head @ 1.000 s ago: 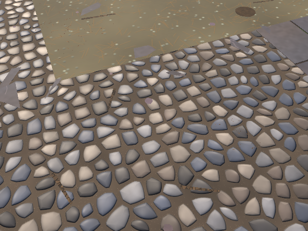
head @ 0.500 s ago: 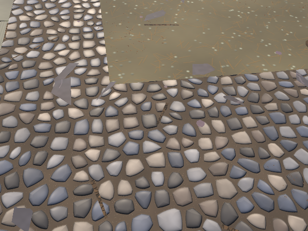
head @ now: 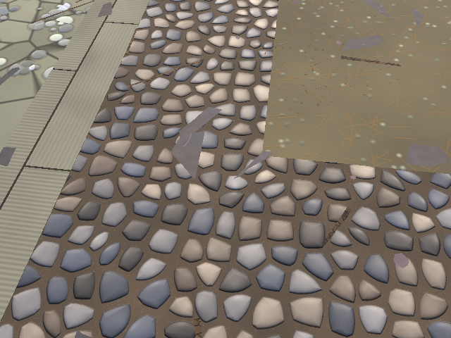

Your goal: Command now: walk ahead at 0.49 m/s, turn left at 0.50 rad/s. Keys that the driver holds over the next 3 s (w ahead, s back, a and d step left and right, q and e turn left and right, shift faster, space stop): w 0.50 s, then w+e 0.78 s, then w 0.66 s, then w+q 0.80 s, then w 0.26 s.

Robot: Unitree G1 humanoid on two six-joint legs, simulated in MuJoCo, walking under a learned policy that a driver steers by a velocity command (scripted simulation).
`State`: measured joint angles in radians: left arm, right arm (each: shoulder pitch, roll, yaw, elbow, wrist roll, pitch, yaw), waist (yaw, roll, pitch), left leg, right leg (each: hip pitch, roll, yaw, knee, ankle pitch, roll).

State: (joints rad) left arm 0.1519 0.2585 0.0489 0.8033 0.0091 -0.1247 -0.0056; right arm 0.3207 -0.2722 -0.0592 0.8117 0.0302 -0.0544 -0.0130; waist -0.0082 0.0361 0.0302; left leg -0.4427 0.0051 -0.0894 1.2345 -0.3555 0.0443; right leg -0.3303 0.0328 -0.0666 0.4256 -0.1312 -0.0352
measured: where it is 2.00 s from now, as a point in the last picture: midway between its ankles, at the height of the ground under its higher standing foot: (257, 179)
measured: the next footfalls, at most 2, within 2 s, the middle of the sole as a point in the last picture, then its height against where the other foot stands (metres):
left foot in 0.36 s outside the picture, level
right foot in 0.92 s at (251, 274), level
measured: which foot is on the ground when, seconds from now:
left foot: up 0.00-0.34, down 0.36-0.94, up 0.96-1.00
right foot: down 0.00-0.38, up 0.40-0.90, down 0.92-1.00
